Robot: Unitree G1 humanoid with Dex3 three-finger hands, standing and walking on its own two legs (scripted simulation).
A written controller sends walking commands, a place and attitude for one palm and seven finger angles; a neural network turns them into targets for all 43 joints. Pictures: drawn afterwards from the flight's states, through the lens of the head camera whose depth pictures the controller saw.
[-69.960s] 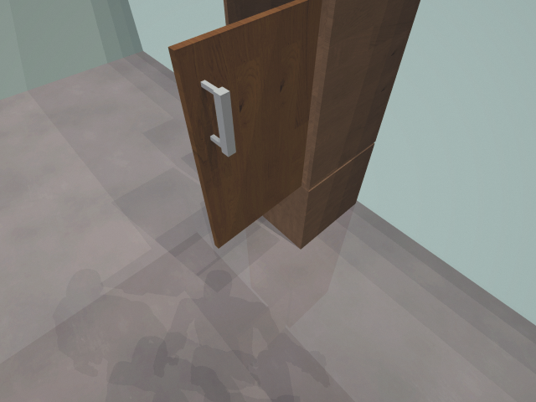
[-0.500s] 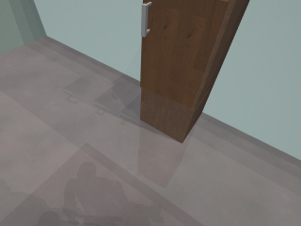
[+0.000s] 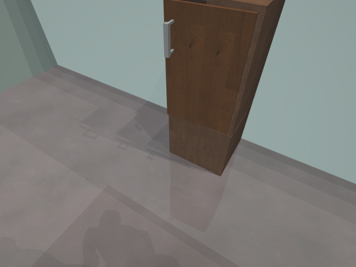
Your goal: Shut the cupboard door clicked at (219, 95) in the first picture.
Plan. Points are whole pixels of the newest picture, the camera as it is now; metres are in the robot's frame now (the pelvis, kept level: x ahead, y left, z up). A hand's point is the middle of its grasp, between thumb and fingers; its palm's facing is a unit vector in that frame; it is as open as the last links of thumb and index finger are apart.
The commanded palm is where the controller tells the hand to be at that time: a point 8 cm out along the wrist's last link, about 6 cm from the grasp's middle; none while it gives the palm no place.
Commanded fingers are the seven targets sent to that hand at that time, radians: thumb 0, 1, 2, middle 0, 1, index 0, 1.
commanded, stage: let the arm hang, fingers relaxed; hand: left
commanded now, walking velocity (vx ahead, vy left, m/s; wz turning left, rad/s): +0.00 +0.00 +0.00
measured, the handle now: (169, 38) +0.96 +0.08 +0.11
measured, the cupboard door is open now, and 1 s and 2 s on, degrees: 5 5 5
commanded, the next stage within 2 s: look to check the result in 0.26 s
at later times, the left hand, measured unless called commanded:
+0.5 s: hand out of the picture -0.06 +0.16 -0.17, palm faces +0.02 -0.98 -0.20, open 7.4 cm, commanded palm none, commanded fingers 0.00 0.90 0.90 -0.20 -0.30 -0.20 -0.30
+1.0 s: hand out of the picture +0.00 +0.14 -0.17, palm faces +0.02 -0.98 -0.18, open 7.4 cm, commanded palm none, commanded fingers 0.00 0.90 0.90 -0.20 -0.30 -0.20 -0.30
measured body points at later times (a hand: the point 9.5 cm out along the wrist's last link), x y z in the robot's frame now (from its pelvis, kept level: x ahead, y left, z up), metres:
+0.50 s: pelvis +0.00 -0.01 +0.00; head +0.00 -0.01 +0.45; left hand -0.06 +0.21 -0.16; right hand -0.04 -0.22 -0.16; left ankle +0.07 +0.10 -0.74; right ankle -0.03 -0.13 -0.74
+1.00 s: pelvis +0.02 -0.02 +0.00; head +0.03 -0.02 +0.45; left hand +0.00 +0.19 -0.16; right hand +0.01 -0.24 -0.16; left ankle +0.07 +0.10 -0.74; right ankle -0.03 -0.13 -0.74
